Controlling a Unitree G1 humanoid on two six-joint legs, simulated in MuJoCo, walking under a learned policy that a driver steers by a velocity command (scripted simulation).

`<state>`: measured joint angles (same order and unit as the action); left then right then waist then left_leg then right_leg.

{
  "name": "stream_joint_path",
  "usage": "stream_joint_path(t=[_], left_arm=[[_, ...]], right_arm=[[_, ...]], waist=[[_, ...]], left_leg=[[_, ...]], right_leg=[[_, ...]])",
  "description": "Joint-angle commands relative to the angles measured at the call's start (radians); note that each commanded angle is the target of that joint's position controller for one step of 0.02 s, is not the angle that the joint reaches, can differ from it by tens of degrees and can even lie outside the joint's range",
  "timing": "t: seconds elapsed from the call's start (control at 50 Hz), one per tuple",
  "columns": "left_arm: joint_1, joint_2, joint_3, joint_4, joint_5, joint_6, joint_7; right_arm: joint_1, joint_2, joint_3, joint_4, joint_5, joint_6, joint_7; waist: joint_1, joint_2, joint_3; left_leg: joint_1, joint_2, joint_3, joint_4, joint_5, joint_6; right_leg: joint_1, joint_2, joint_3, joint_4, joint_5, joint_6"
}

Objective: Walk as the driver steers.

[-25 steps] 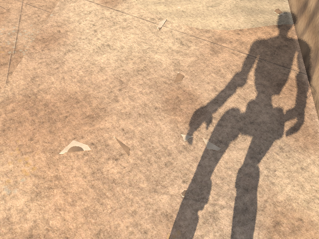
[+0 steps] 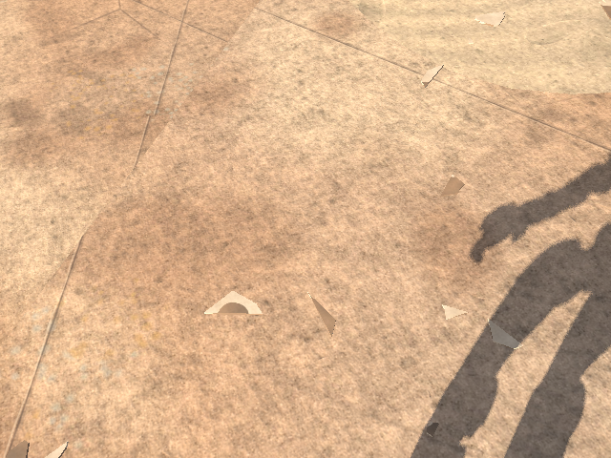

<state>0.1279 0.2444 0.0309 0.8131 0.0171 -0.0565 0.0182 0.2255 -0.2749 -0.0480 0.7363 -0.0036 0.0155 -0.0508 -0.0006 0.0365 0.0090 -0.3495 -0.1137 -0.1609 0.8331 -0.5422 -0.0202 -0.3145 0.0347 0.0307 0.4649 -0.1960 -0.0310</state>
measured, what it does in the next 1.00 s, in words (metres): steps to the right, turning right: left foot, then right foot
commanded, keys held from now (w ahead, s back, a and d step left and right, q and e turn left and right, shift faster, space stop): e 0.38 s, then w+e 0.20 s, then e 0.14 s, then no key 0.08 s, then q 0.20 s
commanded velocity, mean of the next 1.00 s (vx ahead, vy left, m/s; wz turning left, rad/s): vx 0.09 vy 0.00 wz -0.34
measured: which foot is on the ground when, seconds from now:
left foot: up 0.00-0.26, down 0.28-0.78, up 0.80-1.00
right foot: down 0.00-0.28, up 0.30-0.76, down 0.78-1.00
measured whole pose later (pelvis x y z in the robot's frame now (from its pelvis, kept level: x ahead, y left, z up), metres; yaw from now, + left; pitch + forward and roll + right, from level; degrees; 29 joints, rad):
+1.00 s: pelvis +0.07 -0.08 +0.00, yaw -24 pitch +2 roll +0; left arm 0.14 0.22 0.03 0.68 0.03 -0.05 -0.02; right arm 0.23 -0.30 -0.06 0.79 0.01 0.00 -0.03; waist -0.03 0.05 0.04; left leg -0.51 0.08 -0.04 1.01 -0.36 -0.07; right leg -0.28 0.05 -0.07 0.43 -0.18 -0.08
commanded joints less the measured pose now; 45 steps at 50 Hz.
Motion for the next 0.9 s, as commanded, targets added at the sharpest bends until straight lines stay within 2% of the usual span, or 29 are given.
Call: stream_joint_path(t=[0.02, 0.06, 0.1, 0.18, 0.24, 0.26, 0.28, 0.3, 0.32, 0.34, 0.36, 0.38, 0.4, 0.42, 0.46, 0.5, 0.58, 0.64, 0.7, 0.72, 0.74, 0.76, 0.78, 0.8, 0.82, 0.84, 0.86, 0.88, 0.9], left_arm=[[-0.041, 0.116, 0.017, -0.057, -0.018, -0.007, -0.012], [-0.033, 0.184, 0.04, -0.059, -0.02, 0.014, -0.012], [0.017, 0.211, 0.054, -0.055, -0.025, 0.027, -0.006], [0.028, 0.21, 0.065, -0.069, -0.039, 0.041, 0.009], [-0.014, 0.201, 0.068, -0.09, -0.056, 0.061, 0.023], [-0.007, 0.184, 0.065, -0.096, -0.06, 0.068, 0.03], [0.002, 0.139, 0.052, -0.107, -0.051, 0.071, 0.03], [-0.004, 0.089, 0.042, -0.149, -0.042, 0.061, 0.025], [0.016, 0.169, 0.066, -0.136, -0.029, 0.05, 0.023], [0.063, 0.215, 0.088, -0.105, -0.04, 0.054, 0.018], [0.109, 0.202, 0.091, -0.073, -0.04, 0.068, 0.021], [0.128, 0.186, 0.09, -0.061, -0.033, 0.08, 0.025], [0.12, 0.167, 0.085, -0.069, -0.031, 0.086, 0.021], [0.091, 0.153, 0.078, -0.089, -0.035, 0.086, 0.013], [0.005, 0.139, 0.068, -0.139, -0.043, 0.076, -0.002], [-0.043, 0.135, 0.065, -0.174, -0.043, 0.063, -0.014], [-0.07, 0.105, 0.053, -0.216, -0.042, 0.04, -0.036], [-0.095, 0.084, 0.045, -0.249, -0.037, 0.04, -0.053], [-0.083, 0.1, 0.053, -0.278, -0.041, 0.051, -0.067], [-0.066, 0.111, 0.059, -0.284, -0.042, 0.058, -0.071], [-0.015, 0.119, 0.069, -0.275, -0.037, 0.064, -0.071], [0.089, 0.154, 0.09, -0.245, -0.031, 0.066, -0.063], [0.204, 0.221, 0.114, -0.224, -0.027, 0.068, -0.043], [0.209, 0.33, 0.118, -0.254, -0.017, 0.064, -0.016], [0.195, 0.297, 0.102, -0.287, -0.006, 0.046, -0.031], [0.162, 0.22, 0.078, -0.266, -0.01, 0.034, -0.043], [0.117, 0.163, 0.059, -0.239, -0.024, 0.025, -0.047], [0.061, 0.125, 0.044, -0.238, -0.024, 0.02, -0.047], [0.014, 0.116, 0.038, -0.232, -0.013, 0.013, -0.048]], right_arm=[[0.078, -0.089, -0.032, -0.017, -0.01, 0.014, -0.007], [0.035, -0.055, -0.024, -0.023, 0.002, 0.012, -0.008], [0.005, -0.052, -0.024, -0.028, 0.015, 0.004, -0.014], [-0.01, -0.067, -0.03, -0.03, 0.025, -0.01, -0.016], [0.055, -0.063, -0.035, -0.006, 0.025, -0.03, 0.002], [0.078, -0.089, -0.044, 0.0, 0.02, -0.034, 0.007], [0.112, -0.146, -0.059, -0.004, 0.001, -0.032, 0.003], [0.076, -0.242, -0.081, -0.011, -0.022, -0.023, 0.008], [0.027, -0.184, -0.066, -0.045, -0.053, -0.033, 0.01], [-0.044, -0.124, -0.047, -0.07, -0.048, -0.043, 0.009], [-0.097, -0.106, -0.041, -0.084, -0.029, -0.05, 0.009], [-0.109, -0.098, -0.038, -0.086, -0.009, -0.055, 0.008], [-0.078, -0.097, -0.035, -0.077, -0.001, -0.056, 0.005], [-0.039, -0.098, -0.036, -0.065, 0.002, -0.055, 0.002], [0.033, -0.106, -0.038, -0.045, 0.003, -0.056, -0.006], [0.077, -0.127, -0.045, -0.031, -0.001, -0.063, -0.007], [0.089, -0.165, -0.062, -0.019, 0.003, -0.083, 0.01], [0.055, -0.177, -0.068, -0.02, 0.008, -0.08, 0.023], [0.038, -0.21, -0.08, -0.022, 0.031, -0.069, 0.03], [0.021, -0.216, -0.082, -0.026, 0.041, -0.065, 0.031], [0.002, -0.217, -0.082, -0.028, 0.052, -0.063, 0.031], [0.011, -0.189, -0.072, -0.025, 0.056, -0.065, 0.032], [0.045, -0.141, -0.053, -0.027, 0.029, -0.072, 0.035], [0.085, -0.01, -0.006, -0.074, -0.051, -0.076, 0.044], [0.135, -0.11, -0.024, -0.045, -0.007, -0.08, 0.048], [0.059, -0.172, -0.042, -0.036, 0.033, -0.069, 0.048], [0.04, -0.157, -0.036, -0.035, 0.032, -0.058, 0.045], [0.035, -0.143, -0.033, -0.014, 0.018, -0.045, 0.033], [0.056, -0.136, -0.033, -0.003, 0.01, -0.031, 0.025]], waist=[[-0.032, -0.134, -0.092], [-0.014, -0.167, -0.057], [0.014, -0.193, -0.069], [0.02, -0.219, -0.089], [-0.032, -0.211, -0.099], [-0.039, -0.188, -0.112], [-0.04, -0.072, -0.125], [-0.003, 0.23, -0.061], [-0.01, 0.196, -0.061], [0.027, 0.111, -0.048], [0.051, 0.071, -0.035], [0.047, 0.066, -0.028], [0.03, 0.065, -0.034], [0.005, 0.075, -0.025], [-0.052, 0.106, 0.01], [-0.081, 0.092, 0.034], [-0.088, 0.081, 0.053], [-0.077, 0.08, 0.079], [-0.055, 0.113, 0.027], [-0.036, 0.114, 0.006], [0.003, 0.097, -0.028], [0.053, 0.049, -0.095], [0.098, -0.053, -0.168], [0.021, -0.359, -0.241], [0.067, -0.271, -0.413], [0.075, -0.158, -0.294], [0.041, -0.141, -0.196], [0.016, -0.102, -0.158], [-0.017, -0.112, -0.133]], left_leg=[[-0.073, 0.112, 0.015, 0.107, 0.019, -0.07], [-0.027, 0.079, 0.09, 0.006, 0.042, -0.081], [-0.024, 0.057, 0.108, -0.073, 0.055, -0.078], [0.005, 0.051, 0.09, -0.197, 0.122, -0.052], [0.146, 0.042, 0.119, -0.437, 0.296, -0.011], [0.249, 0.078, 0.111, -0.497, 0.366, 0.008], [0.375, 0.233, -0.015, -0.521, 0.394, 0.065], [0.322, 0.437, -0.258, -0.574, 0.548, 0.209], [0.255, 0.537, -0.311, -0.582, 0.627, 0.303], [0.233, 0.487, -0.218, -0.567, 0.657, 0.285], [0.235, 0.412, -0.113, -0.542, 0.671, 0.235], [0.255, 0.384, -0.057, -0.528, 0.701, 0.213], [0.27, 0.373, -0.019, -0.541, 0.656, 0.209], [0.28, 0.357, 0.004, -0.577, 0.503, 0.21], [0.345, 0.369, -0.02, -0.646, 0.252, 0.22], [0.404, 0.397, -0.031, -0.677, 0.211, 0.226], [0.42, 0.424, 0.041, -0.704, 0.257, 0.223], [0.336, 0.395, 0.169, -0.651, 0.492, 0.21], [0.291, 0.404, 0.224, -0.545, 0.683, 0.179], [0.29, 0.411, 0.234, -0.495, 0.736, 0.163], [0.269, 0.396, 0.256, -0.404, 0.814, 0.14], [0.214, 0.347, 0.303, -0.242, 0.852, 0.103], [0.031, 0.286, 0.339, -0.014, 0.656, 0.036], [-0.277, 0.182, 0.31, 0.341, -0.193, -0.031], [-0.299, 0.138, 0.121, 0.49, -0.173, -0.044], [-0.325, 0.185, 0.113, 0.51, -0.084, -0.039], [-0.335, 0.214, 0.123, 0.432, -0.023, -0.026], [-0.283, 0.244, 0.107, 0.365, 0.036, -0.028], [-0.188, 0.248, 0.102, 0.317, 0.104, -0.034]], right_leg=[[0.156, -0.279, 0.304, -0.131, 0.391, -0.199], [0.107, -0.211, 0.255, -0.133, 0.379, -0.182], [0.152, -0.202, 0.278, -0.126, 0.346, -0.19], [0.185, -0.22, 0.37, -0.13, 0.303, -0.195], [0.129, -0.18, 0.368, -0.09, 0.283, -0.151], [0.055, -0.147, 0.348, -0.055, 0.204, -0.108], [-0.103, -0.087, 0.287, 0.083, 0.026, -0.049], [-0.293, 0.08, 0.104, 0.252, -0.301, 0.007], [-0.296, 0.021, 0.123, 0.498, -0.432, 0.039], [-0.288, 0.009, 0.14, 0.613, -0.379, 0.045], [-0.292, 0.009, 0.127, 0.672, -0.313, 0.063], [-0.321, 0.005, 0.124, 0.719, -0.254, 0.082], [-0.34, -0.012, 0.108, 0.746, -0.2, 0.096], [-0.362, -0.03, 0.081, 0.73, -0.148, 0.105], [-0.441, -0.057, 0.052, 0.653, -0.096, 0.117], [-0.481, -0.073, 0.051, 0.572, -0.082, 0.117], [-0.454, -0.107, 0.018, 0.427, -0.057, 0.087], [-0.34, -0.109, -0.044, 0.317, -0.064, 0.065], [-0.203, -0.08, -0.094, 0.242, -0.068, 0.035], [-0.16, -0.065, -0.103, 0.204, -0.066, 0.017], [-0.061, -0.033, -0.118, 0.121, -0.022, -0.009], [0.119, 0.011, -0.121, 0.031, 0.077, -0.044], [0.362, -0.053, -0.014, -0.001, 0.286, -0.087], [0.561, -0.352, 0.363, 0.068, 0.758, -0.212], [0.518, -0.496, 0.581, -0.06, 0.579, -0.375], [0.428, -0.433, 0.424, -0.09, 0.513, -0.335], [0.345, -0.362, 0.31, -0.097, 0.433, -0.273], [0.26, -0.314, 0.242, -0.104, 0.407, -0.225], [0.157, -0.284, 0.173, -0.125, 0.458, -0.209]])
